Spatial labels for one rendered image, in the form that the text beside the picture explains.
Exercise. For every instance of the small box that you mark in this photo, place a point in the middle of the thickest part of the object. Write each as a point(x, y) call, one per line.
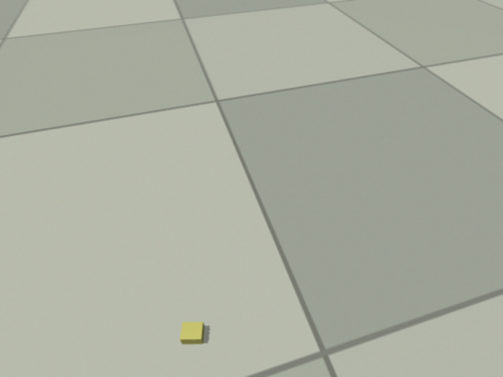
point(192, 333)

